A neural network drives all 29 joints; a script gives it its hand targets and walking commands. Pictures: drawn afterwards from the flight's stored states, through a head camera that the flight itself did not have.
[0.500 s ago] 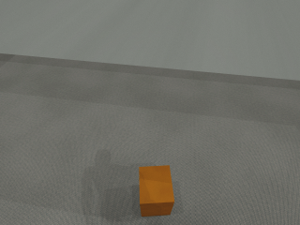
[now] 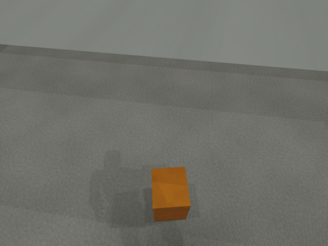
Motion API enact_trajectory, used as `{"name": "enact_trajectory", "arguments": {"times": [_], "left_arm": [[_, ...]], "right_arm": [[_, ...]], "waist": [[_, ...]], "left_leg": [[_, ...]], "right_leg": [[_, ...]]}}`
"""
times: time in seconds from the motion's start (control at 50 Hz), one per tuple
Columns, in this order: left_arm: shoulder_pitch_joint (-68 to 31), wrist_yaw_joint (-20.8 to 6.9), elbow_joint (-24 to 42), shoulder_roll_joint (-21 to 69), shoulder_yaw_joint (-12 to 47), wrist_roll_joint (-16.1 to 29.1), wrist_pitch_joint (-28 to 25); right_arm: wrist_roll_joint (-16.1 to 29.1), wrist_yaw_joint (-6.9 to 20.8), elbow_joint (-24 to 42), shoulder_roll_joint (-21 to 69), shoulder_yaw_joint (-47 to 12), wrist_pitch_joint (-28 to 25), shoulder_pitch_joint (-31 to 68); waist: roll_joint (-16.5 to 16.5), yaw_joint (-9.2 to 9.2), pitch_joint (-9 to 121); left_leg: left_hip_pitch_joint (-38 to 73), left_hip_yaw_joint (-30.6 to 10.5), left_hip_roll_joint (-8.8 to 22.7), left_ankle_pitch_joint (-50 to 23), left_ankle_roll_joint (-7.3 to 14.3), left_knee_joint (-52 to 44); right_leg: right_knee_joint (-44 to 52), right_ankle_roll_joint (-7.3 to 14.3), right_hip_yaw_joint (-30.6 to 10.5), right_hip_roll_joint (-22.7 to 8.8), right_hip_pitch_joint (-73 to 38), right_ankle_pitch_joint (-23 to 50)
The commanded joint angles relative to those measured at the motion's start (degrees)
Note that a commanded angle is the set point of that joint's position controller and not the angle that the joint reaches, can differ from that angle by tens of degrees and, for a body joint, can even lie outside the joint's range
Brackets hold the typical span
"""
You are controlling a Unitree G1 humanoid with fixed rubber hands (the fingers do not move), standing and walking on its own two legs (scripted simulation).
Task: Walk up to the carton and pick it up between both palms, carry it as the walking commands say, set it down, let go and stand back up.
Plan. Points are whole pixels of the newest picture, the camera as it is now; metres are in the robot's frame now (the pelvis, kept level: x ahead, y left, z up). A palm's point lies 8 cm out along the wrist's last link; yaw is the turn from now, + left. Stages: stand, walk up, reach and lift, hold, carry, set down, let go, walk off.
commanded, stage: reach and lift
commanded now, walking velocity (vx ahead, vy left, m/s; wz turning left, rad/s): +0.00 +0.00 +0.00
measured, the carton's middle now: (169, 195) +0.44 -0.02 -0.63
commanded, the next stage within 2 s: none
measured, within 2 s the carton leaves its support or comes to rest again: neither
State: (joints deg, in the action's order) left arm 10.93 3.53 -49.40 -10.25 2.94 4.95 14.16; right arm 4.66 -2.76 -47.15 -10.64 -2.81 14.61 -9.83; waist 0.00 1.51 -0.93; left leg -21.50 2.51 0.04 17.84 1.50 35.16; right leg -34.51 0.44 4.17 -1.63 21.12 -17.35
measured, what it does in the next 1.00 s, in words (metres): lowers itself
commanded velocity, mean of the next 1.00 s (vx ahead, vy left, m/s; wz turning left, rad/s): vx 0.00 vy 0.00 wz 0.00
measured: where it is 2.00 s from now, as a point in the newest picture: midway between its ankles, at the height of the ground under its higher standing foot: outside the picture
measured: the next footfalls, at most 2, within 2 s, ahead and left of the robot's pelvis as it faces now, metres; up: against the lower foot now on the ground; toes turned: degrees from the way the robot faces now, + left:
none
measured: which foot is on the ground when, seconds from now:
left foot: down 0.00-1.00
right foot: down 0.00-1.00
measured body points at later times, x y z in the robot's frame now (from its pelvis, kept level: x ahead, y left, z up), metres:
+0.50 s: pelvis -0.03 +0.00 -0.05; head +0.10 +0.00 +0.38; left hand +0.18 +0.20 -0.17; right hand +0.17 -0.23 -0.17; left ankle +0.01 +0.11 -0.73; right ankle +0.01 -0.12 -0.73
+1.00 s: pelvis -0.08 +0.00 -0.09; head +0.11 -0.01 +0.32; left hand +0.29 +0.18 -0.18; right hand +0.30 -0.21 -0.19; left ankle +0.01 +0.11 -0.73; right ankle +0.01 -0.12 -0.73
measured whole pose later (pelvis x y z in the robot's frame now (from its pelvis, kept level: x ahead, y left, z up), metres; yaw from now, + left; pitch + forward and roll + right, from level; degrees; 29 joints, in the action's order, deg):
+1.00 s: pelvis -0.08 +0.00 -0.09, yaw -1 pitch +21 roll +0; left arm -32.1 6.8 -33.6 -5.6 -9.5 1.9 28.5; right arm -0.2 -0.2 -39.6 -11.4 8.1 26.7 35.4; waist 0.6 -1.1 -3.6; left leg -63.6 0.0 -1.0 21.5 0.4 63.8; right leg -63.7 0.2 -0.3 0.4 64.2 -20.6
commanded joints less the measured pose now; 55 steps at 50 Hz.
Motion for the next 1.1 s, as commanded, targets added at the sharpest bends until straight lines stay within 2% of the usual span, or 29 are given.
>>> {"name": "enact_trajectory", "arguments": {"times": [0.0, 0.02, 0.04, 0.06, 0.1, 0.12, 0.14, 0.2, 0.26, 0.3, 0.32, 0.36, 0.38, 0.4, 0.42, 0.46, 0.52, 0.54, 0.56, 0.58, 0.6, 0.66, 0.72, 0.78, 0.86, 0.94, 1.0, 1.06, 1.08], "left_arm": [[-13.95, -0.14, 19.8, -3.29, 1.14, 3.84, 16.74], [-8.55, -0.08, 18.97, -3.35, 0.43, 2.67, 21.11], [-3.27, -0.41, 16.86, -2.88, 0.51, 2.44, 24.21], [-0.33, -1.09, 14.34, -2.61, -0.27, 1.54, 26.39], [4.0, -2.22, 11.53, 0.77, -2.56, -1.28, 27.1], [5.1, -2.46, 12.43, 2.04, -3.26, -2.81, 27.21], [4.13, -2.67, 14.18, 2.72, -3.77, -3.89, 26.89], [-2.73, -2.69, 22.64, 3.07, -5.39, -7.55, 23.28], [-10.48, -2.94, 29.14, 1.6, -8.38, -10.37, 16.83], [-14.54, -3.41, 32.57, 0.86, -10.67, -11.05, 11.92], [-15.29, -3.62, 34.68, 0.27, -11.38, -11.01, 9.74], [-14.81, -3.62, 37.63, -0.57, -9.77, -9.25, 7.95], [-13.55, -3.43, 37.57, -0.97, -9.53, -8.49, 8.41], [-13.32, -3.36, 37.61, -1.16, -9.45, -7.55, 8.96], [-12.03, -3.08, 36.73, -0.64, -8.81, -6.65, 9.94], [-12.07, -2.83, 35.65, 1.63, -7.44, -4.78, 12.56], [-10.71, -2.11, 33.29, 6.27, -4.66, -4.04, 15.12], [-14.24, -1.99, 31.89, 7.12, -3.96, -2.96, 15.71], [-15.68, -1.88, 29.74, 7.81, -5.08, -3.53, 16.3], [-17.27, -1.87, 28.41, 7.27, -6.06, -4.46, 16.58], [-20.5, -1.89, 28.76, 6.05, -7.14, -5.08, 16.12], [-32.43, -0.98, 30.22, 2.53, -10.96, -6.91, 14.83], [-42.64, 0.37, 33.69, 1.19, -12.92, -8.17, 13.22], [-49.3, 1.94, 32.8, 0.66, -13.57, -7.11, 12.9], [-53.48, 3.04, 28.46, 1.42, -12.14, -3.75, 14.03], [-53.57, 3.54, 21.72, 3.75, -11.55, -2.41, 12.51], [-54.92, 3.87, 16.51, 4.53, -13.04, -3.05, 8.95], [-58.05, 4.7, 14.19, 4.57, -15.96, -4.99, 3.86], [-59.41, 4.95, 14.61, 3.79, -17.09, -5.61, 1.95]], "right_arm": [[1.99, 1.97, 14.68, -5.95, 0.36, 17.42, 11.17], [1.81, 2.45, 14.07, -5.22, -0.18, 21.11, 6.35], [0.53, 2.74, 13.09, -4.48, 0.27, 24.09, 1.46], [-0.72, 3.1, 12.43, -2.03, 0.33, 26.1, -1.3], [-4.83, 4.01, 12.67, 0.95, 2.88, 26.96, -4.26], [-6.07, 4.44, 13.17, 0.48, 3.96, 26.64, -5.38], [-6.99, 4.44, 15.69, 0.19, 4.34, 26.15, -3.9], [-9.24, 5.18, 22.29, -2.63, 7.88, 22.21, 2.66], [-11.08, 5.81, 28.84, -3.03, 10.26, 15.82, 10.09], [-11.12, 5.79, 31.67, -2.98, 11.33, 11.19, 14.24], [-10.59, 5.8, 33.86, -2.73, 11.26, 9.19, 15.05], [-8.4, 5.44, 34.25, -3.23, 10.08, 7.64, 14.46], [-7.53, 5.47, 32.96, -2.97, 9.48, 8.15, 12.35], [-6.33, 5.6, 33.02, -2.92, 8.49, 8.7, 11.96], [-5.91, 5.65, 32.73, -3.54, 8.1, 9.45, 10.6], [-4.28, 5.71, 32.78, -3.61, 7.02, 11.46, 12.15], [-4.41, 6.15, 29.52, -2.51, 7.53, 13.92, 13.02], [-4.32, 6.25, 27.95, -2.06, 6.89, 14.16, 17.08], [-4.13, 6.56, 25.84, -0.87, 6.76, 14.97, 18.96], [-4.87, 6.59, 24.43, -0.34, 7.54, 15.14, 19.87], [-5.03, 6.41, 23.77, -0.62, 8.17, 14.83, 23.14], [-6.54, 5.65, 24.05, -3.64, 11.09, 13.47, 34.1], [-6.69, 4.86, 24.04, -5.19, 13.2, 11.87, 43.63], [-5.72, 3.85, 22.65, -6.29, 12.95, 11.04, 51.68], [-4.33, 2.62, 20.18, -6.75, 11.95, 11.38, 57.31], [-5.14, 1.98, 14.18, -6.63, 12.05, 9.94, 58.38], [-6.11, 1.88, 7.73, -5.6, 12.81, 6.75, 59.93], [-6.25, 2.0, 6.13, -5.07, 14.64, 1.73, 63.97], [-5.84, 1.99, 6.09, -4.51, 14.68, 0.09, 65.27]], "waist": [[4.47, 0.12, 10.95], [3.04, -0.28, 13.41], [2.01, -0.65, 14.12], [-0.65, -0.32, 13.2], [-2.16, -0.53, 8.7], [-1.79, -0.42, 7.89], [-2.57, -1.29, 6.27], [-0.52, -2.2, 8.52], [-0.15, -1.14, 14.93], [-0.59, -0.46, 22.83], [-0.26, -0.76, 28.33], [-0.05, -0.48, 37.22], [0.42, -0.48, 39.13], [1.49, -1.65, 41.04], [1.38, -1.28, 40.35], [1.49, -2.13, 34.36], [0.18, -2.03, 22.72], [-1.26, -1.89, 15.69], [-1.66, -2.57, 11.25], [-2.47, -1.63, 8.82], [-2.13, -2.87, 7.95], [-2.8, -2.63, 11.12], [-0.97, -2.95, 18.41], [0.59, -3.72, 28.22], [0.46, -2.32, 38.7], [-2.26, -1.27, 38.09], [-3.62, -1.22, 34.65], [-2.57, -2.0, 35.49], [-2.97, -2.95, 37.57]], "left_leg": [[-7.59, -3.22, 1.19, 2.86, 0.93, -3.04], [-6.9, -4.59, 1.1, -4.74, 1.01, -1.57], [-4.36, -5.23, 0.68, -8.47, 1.42, -1.14], [-3.04, -5.8, 0.3, -10.19, 2.0, -0.95], [-1.92, -6.73, -1.02, -13.58, 2.25, -1.22], [-1.47, -6.25, -1.65, -15.0, 1.91, -1.46], [-1.97, -6.05, -2.19, -16.42, 2.04, -1.48], [-2.54, -6.32, -1.7, -20.94, 1.18, 0.55], [-6.17, -5.96, -0.83, -23.81, 0.29, 6.98], [-8.94, -5.95, -0.75, -26.15, -0.96, 12.86], [-9.95, -6.11, -0.86, -27.98, -1.58, 15.29], [-11.37, -5.73, -1.29, -29.6, -2.15, 18.17], [-11.03, -5.24, -1.51, -29.95, -2.37, 18.54], [-9.96, -4.94, -1.63, -30.03, -2.5, 18.73], [-9.23, -4.69, -1.57, -28.32, -2.74, 18.56], [-10.98, -3.6, -1.73, -16.01, -1.8, 16.29], [-15.78, -2.36, -1.78, -3.56, -2.44, 12.84], [-18.81, -2.03, -1.21, 6.06, -2.04, 11.82], [-20.52, -1.54, -1.29, 10.07, -1.58, 11.92], [-21.26, -1.59, -1.0, 10.97, -1.36, 12.48], [-23.19, -1.5, -1.17, 12.18, -1.35, 13.04], [-23.83, -2.05, -1.11, 12.92, -1.37, 14.88], [-21.51, -2.82, -1.22, 11.67, -2.21, 16.07], [-19.42, -2.51, -1.2, 8.47, -2.37, 18.18], [-17.9, -1.56, -1.58, 4.41, -3.11, 19.94], [-22.09, -0.87, -2.28, -0.88, -3.43, 19.75], [-29.31, -0.92, -2.69, -1.23, -3.44, 18.99], [-31.82, -1.1, -3.07, -3.94, -3.81, 19.05], [-32.38, -1.04, -3.23, -5.75, -3.93, 19.66]], "right_leg": [[-0.29, 3.62, -3.04, -0.64, 3.28, -0.79], [-1.97, 3.09, -4.05, -0.31, 3.75, 6.75], [-1.88, 3.01, -4.49, 0.02, 4.59, 10.67], [-1.27, 2.74, -5.38, 0.53, 5.03, 12.41], [-0.19, 2.22, -5.66, 1.65, 7.04, 14.09], [0.15, 2.3, -5.64, 2.3, 5.53, 15.44], [0.43, 2.11, -5.68, 2.62, 4.57, 16.82], [-1.44, 2.56, -4.4, 3.1, 7.26, 17.34], [-6.85, 2.38, -4.86, 2.75, 10.63, 19.02], [-12.16, 1.62, -6.45, 2.27, 10.77, 24.09], [-14.77, 1.0, -6.96, 2.27, 9.86, 26.85], [-18.15, 0.17, -6.92, 2.17, 8.08, 31.29], [-18.8, -0.21, -6.96, 2.28, 8.27, 31.34], [-18.96, -0.32, -6.7, 2.55, 9.28, 29.7], [-18.5, -0.09, -6.08, 2.68, 10.96, 27.1], [-16.04, 0.48, -5.64, 2.77, 13.81, 14.16], [-13.19, 1.18, -3.85, 3.22, 16.51, 2.1], [-11.97, 1.5, -3.69, 3.09, 20.09, -7.86], [-11.56, 1.71, -3.3, 3.06, 21.88, -12.87], [-11.87, 1.51, -2.99, 3.04, 23.0, -13.53], [-12.17, 1.38, -3.13, 2.9, 22.72, -14.67], [-14.41, 0.16, -3.94, 2.73, 24.16, -15.26], [-17.14, -0.7, -4.62, 2.72, 25.09, -12.54], [-19.42, -0.89, -4.72, 2.44, 23.69, -8.72], [-20.86, -0.29, -3.23, 2.73, 22.88, -5.2], [-20.55, -0.23, -2.98, 3.39, 23.84, -0.37], [-20.66, -0.53, -3.28, 3.67, 26.38, 0.95], [-20.9, -0.76, -3.52, 4.15, 30.02, 3.35], [-21.35, -0.98, -3.7, 4.3, 30.13, 5.17]]}}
